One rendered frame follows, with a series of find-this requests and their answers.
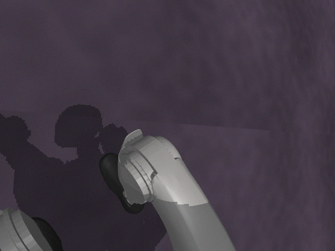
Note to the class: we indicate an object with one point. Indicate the right robot foot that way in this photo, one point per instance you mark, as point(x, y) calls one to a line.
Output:
point(108, 166)

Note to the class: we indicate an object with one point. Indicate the left robot foot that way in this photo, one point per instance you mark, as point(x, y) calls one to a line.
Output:
point(49, 234)

